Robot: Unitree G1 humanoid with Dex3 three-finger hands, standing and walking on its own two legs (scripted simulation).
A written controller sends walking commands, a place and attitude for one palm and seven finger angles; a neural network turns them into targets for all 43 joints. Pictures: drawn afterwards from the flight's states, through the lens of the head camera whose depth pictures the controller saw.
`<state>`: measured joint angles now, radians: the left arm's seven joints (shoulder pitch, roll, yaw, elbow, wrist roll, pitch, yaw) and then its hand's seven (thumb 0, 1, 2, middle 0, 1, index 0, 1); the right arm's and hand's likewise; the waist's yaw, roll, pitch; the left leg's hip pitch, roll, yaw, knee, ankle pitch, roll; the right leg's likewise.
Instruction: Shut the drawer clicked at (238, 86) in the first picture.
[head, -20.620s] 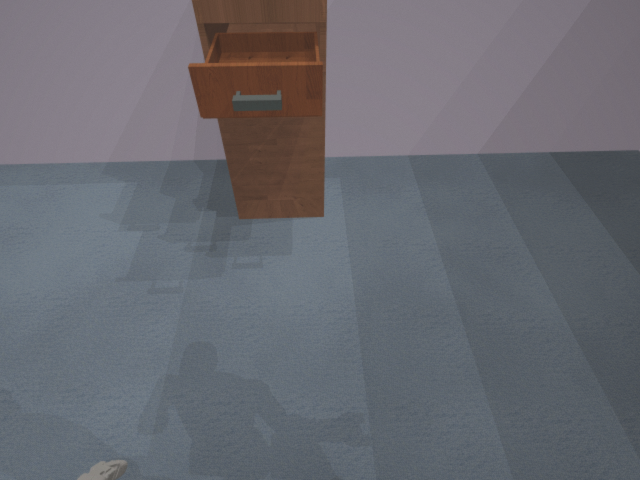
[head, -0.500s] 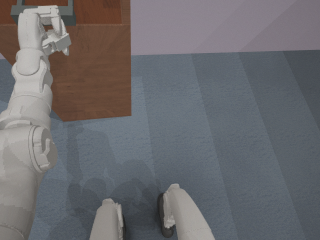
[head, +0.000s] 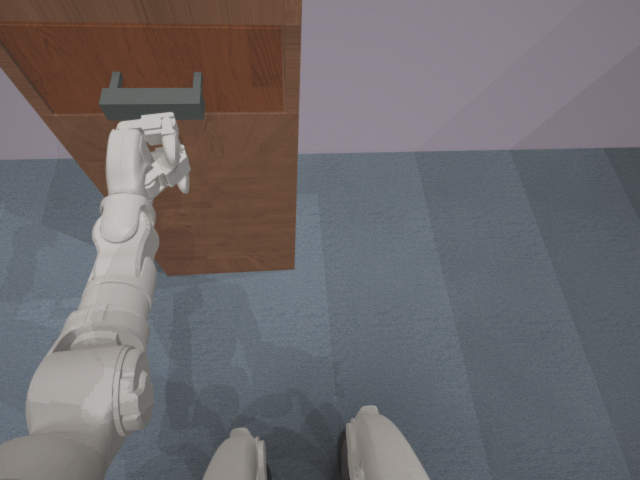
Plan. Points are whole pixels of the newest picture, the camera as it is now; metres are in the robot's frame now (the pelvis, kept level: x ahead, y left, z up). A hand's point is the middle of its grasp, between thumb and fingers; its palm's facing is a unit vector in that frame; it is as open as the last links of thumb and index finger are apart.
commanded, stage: draw the hand back to the body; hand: left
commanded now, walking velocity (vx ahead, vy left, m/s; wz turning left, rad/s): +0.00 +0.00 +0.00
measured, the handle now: (156, 91) +0.61 +0.18 +0.05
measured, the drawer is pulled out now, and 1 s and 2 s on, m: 0.00 0.00 0.00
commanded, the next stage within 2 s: step back with the hand held close in 1.40 s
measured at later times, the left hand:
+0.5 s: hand (109, 220) +0.37 +0.17 +0.13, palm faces +0.01 -1.00 -0.04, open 3.3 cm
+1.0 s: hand out of the picture +0.25 +0.22 +0.20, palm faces +0.32 -0.89 -0.33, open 3.3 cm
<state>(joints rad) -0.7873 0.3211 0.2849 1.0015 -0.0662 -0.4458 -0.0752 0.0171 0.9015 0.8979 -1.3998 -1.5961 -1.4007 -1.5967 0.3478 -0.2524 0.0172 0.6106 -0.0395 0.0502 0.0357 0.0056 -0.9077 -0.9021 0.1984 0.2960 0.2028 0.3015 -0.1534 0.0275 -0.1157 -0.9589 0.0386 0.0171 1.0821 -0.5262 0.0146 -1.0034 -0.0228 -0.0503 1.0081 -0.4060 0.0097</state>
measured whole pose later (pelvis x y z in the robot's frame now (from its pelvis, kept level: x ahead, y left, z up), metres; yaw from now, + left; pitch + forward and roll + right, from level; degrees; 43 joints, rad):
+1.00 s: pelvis +0.03 -0.01 +0.08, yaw +1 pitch -3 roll -1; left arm 0.31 0.29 0.17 -0.24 -0.05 -0.05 0.09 0.01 0.90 0.90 -1.40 -1.60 -1.40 -1.60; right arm 0.18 -0.22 0.06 0.60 0.00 -0.07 -0.07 0.01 -0.91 -0.90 0.20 0.30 0.20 0.30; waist 0.05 0.07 0.01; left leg -0.07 0.02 0.03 0.42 -0.30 0.00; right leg -0.13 -0.02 -0.05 0.42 -0.23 0.01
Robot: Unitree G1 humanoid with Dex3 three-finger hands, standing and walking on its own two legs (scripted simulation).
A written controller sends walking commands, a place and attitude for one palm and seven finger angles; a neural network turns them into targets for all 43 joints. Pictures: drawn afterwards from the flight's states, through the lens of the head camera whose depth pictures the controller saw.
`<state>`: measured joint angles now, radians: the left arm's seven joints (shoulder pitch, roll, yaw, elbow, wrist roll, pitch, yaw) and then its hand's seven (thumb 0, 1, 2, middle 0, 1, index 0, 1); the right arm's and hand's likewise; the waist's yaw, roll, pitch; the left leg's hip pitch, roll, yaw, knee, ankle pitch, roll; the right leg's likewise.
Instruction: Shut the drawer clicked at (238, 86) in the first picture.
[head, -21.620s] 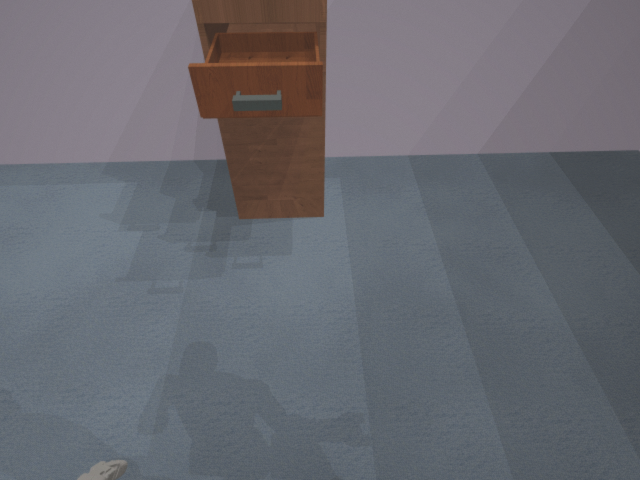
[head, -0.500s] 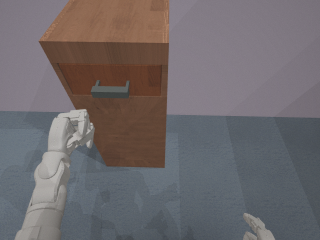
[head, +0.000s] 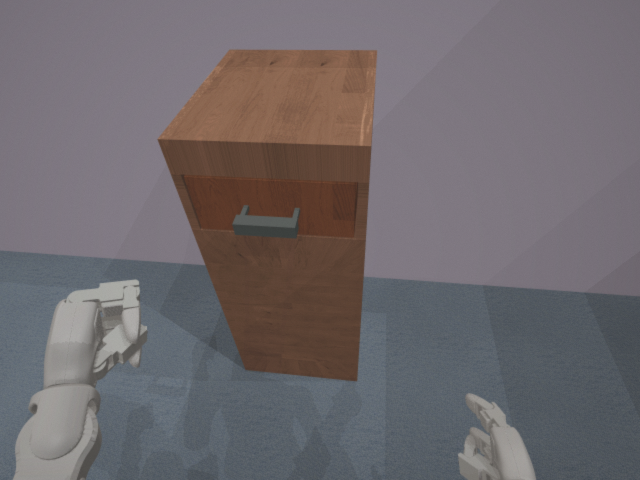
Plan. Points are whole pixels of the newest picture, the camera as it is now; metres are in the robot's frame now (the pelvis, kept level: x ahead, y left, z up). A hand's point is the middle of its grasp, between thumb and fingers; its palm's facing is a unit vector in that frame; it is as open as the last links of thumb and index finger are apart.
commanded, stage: draw the hand back to the body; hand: left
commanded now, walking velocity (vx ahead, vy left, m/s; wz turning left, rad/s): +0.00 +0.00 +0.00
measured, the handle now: (268, 218) +0.58 +0.17 -0.03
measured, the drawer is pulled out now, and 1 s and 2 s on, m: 0.00 0.00 0.00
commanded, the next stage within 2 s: step back with the hand held close in 0.40 s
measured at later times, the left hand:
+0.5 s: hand (77, 371) +0.17 +0.24 +0.16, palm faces +0.41 -0.82 -0.39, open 3.3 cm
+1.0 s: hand (43, 404) +0.14 +0.26 +0.15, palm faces +0.33 -0.79 -0.51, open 3.2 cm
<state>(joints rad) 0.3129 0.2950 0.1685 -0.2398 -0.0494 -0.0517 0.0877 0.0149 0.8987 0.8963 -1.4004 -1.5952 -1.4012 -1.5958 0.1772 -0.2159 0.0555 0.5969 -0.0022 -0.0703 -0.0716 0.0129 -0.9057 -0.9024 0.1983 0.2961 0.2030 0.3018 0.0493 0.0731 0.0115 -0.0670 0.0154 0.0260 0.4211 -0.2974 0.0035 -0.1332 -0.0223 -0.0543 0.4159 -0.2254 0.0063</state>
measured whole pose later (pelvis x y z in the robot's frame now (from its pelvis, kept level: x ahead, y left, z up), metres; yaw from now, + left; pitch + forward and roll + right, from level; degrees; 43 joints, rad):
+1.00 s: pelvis -0.06 +0.02 +0.00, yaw -1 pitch +0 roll +0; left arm 0.61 0.38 0.36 -0.52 -0.03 -0.20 0.12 0.01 0.89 0.90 -1.40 -1.59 -1.40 -1.60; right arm 0.18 -0.22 -0.02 0.56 0.00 -0.03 -0.09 0.01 -0.91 -0.90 0.20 0.30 0.20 0.30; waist 0.01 0.03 0.04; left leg -0.25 -0.02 0.05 0.48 -0.23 0.04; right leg -0.31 -0.06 -0.02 0.45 -0.14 0.03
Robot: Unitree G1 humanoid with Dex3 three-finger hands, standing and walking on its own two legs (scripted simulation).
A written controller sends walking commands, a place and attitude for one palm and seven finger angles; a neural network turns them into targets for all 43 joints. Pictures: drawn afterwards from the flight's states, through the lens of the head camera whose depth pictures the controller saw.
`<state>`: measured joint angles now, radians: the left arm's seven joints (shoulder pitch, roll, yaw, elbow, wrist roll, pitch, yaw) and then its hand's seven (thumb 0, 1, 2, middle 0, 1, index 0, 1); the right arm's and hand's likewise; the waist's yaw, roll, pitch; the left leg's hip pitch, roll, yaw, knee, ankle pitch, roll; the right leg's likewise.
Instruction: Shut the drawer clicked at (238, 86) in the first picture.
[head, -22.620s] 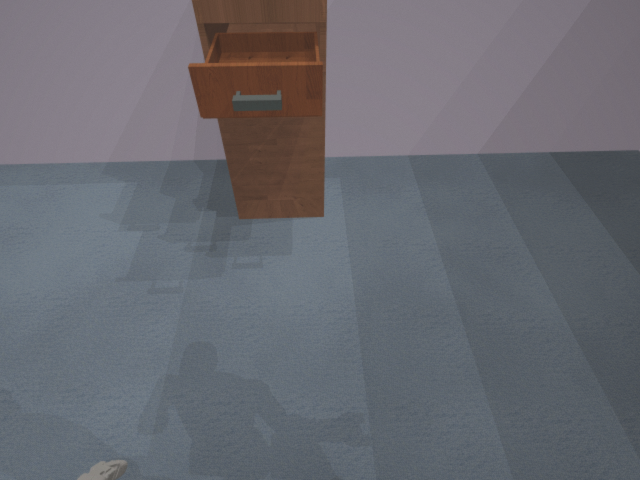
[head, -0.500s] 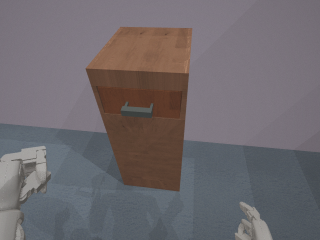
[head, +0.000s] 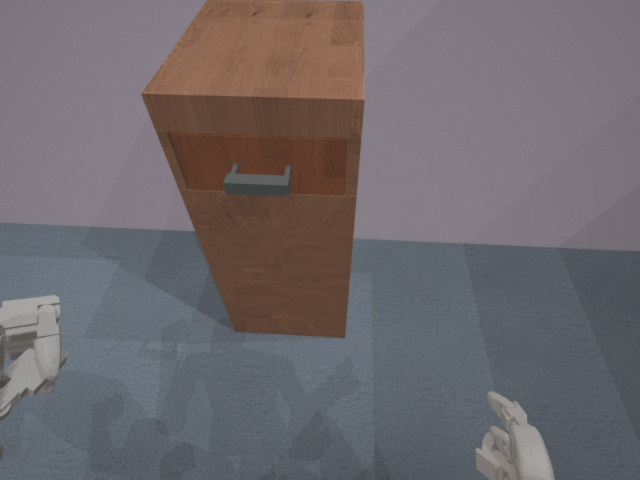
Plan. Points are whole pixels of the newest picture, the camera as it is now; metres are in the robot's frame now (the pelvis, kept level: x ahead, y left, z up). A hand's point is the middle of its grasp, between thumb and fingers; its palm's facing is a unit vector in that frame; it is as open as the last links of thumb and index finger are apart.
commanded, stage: step back with the hand held close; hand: left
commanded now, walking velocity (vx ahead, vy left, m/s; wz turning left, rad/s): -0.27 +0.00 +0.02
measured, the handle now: (259, 177) +0.64 +0.16 -0.02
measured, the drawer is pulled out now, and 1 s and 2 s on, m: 0.00 0.00 0.00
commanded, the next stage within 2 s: stop stepping back and stand still in 1.06 s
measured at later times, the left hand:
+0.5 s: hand (24, 418) +0.14 +0.24 +0.16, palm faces +0.38 -0.77 -0.51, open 3.2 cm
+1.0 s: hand out of the picture +0.05 +0.24 +0.17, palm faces +0.42 -0.79 -0.44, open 3.2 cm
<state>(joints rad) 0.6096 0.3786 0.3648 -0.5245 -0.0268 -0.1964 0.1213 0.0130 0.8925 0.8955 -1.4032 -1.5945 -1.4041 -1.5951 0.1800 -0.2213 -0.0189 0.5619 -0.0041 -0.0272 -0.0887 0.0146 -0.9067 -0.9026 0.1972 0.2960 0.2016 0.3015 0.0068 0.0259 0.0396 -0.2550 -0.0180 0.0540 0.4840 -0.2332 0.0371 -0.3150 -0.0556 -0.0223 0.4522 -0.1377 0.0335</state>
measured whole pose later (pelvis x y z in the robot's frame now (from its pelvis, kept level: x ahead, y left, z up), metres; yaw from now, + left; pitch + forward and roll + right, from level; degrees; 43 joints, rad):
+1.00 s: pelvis -0.13 -0.01 -0.01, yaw +0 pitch +3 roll -3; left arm 0.63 0.41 0.43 -0.63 -0.04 -0.30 0.15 0.01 0.89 0.90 -1.41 -1.60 -1.41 -1.60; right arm 0.20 -0.15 0.00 0.62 -0.04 -0.14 -0.05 0.01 -0.90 -0.90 0.20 0.30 0.20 0.30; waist 0.03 -0.02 -0.03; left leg -0.54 0.05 0.03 0.50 -0.03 0.02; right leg -0.20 0.04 0.03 0.53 -0.41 -0.04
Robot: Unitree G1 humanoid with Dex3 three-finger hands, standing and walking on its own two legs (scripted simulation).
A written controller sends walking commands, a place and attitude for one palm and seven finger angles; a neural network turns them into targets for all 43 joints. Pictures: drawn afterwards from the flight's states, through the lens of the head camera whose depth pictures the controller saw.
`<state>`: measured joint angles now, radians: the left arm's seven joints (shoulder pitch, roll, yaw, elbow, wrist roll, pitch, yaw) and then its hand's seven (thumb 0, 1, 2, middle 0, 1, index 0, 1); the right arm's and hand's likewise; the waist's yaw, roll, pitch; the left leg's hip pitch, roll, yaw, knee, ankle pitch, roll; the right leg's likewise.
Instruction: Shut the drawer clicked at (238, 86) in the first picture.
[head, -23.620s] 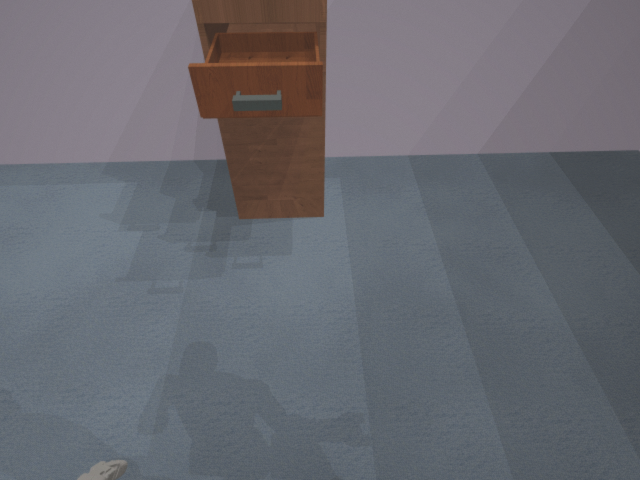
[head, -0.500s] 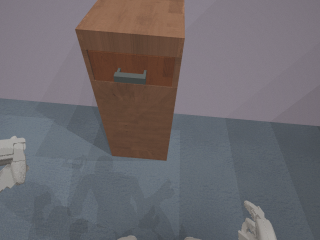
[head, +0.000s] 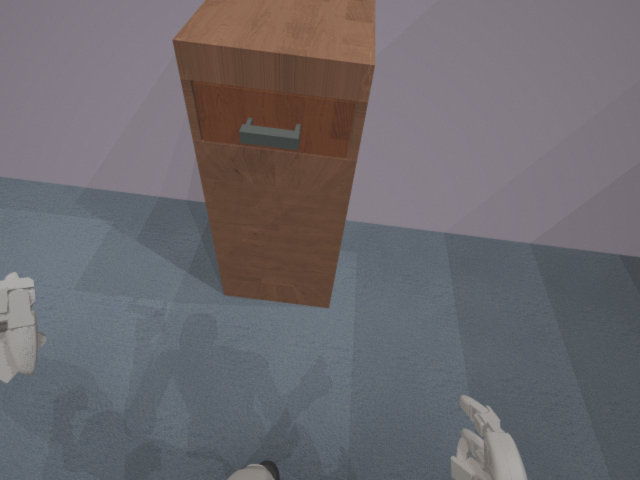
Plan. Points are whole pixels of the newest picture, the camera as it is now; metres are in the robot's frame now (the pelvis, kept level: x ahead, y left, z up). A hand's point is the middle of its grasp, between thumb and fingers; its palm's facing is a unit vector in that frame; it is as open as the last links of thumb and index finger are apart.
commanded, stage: step back with the hand held close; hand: left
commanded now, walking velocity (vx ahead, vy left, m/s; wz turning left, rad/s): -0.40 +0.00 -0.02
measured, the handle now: (272, 131) +0.77 +0.17 -0.01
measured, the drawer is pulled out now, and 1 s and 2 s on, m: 0.00 0.00 0.00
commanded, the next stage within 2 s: stop stepping back and stand still in 0.06 s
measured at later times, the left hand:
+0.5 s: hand out of the picture +0.08 +0.24 +0.18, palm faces +0.38 -0.84 -0.39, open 3.2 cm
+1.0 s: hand out of the picture +0.03 +0.26 +0.18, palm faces +0.40 -0.82 -0.42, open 3.3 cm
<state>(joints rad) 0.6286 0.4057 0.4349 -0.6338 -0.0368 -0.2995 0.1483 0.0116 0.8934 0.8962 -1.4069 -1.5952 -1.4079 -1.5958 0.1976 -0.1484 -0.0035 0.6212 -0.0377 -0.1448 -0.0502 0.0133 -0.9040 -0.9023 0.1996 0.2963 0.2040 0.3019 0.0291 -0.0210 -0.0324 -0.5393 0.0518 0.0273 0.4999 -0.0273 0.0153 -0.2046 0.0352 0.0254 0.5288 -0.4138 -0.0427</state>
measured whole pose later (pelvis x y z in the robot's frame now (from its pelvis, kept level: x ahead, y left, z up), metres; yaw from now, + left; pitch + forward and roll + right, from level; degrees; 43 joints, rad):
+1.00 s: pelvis -0.16 +0.02 +0.00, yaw -1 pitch -3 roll +0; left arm 0.56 0.38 0.37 -0.54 0.00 -0.20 0.15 0.01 0.89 0.90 -1.41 -1.60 -1.41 -1.60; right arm 0.26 -0.18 0.02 0.66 -0.02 -0.14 -0.08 0.02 -0.91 -0.90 0.20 0.30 0.20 0.30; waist -0.02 -0.04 -0.01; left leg -0.30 0.01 0.04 0.59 -0.24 0.01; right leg -0.36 -0.01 -0.04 0.76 -0.42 0.00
